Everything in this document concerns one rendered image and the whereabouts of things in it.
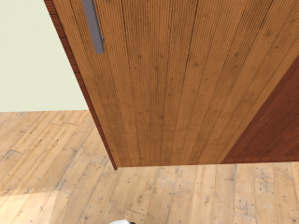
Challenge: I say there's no wardrobe door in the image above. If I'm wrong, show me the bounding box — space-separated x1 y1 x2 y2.
52 0 299 168
225 54 299 159

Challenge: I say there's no handle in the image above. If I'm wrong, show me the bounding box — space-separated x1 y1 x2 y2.
81 0 105 54

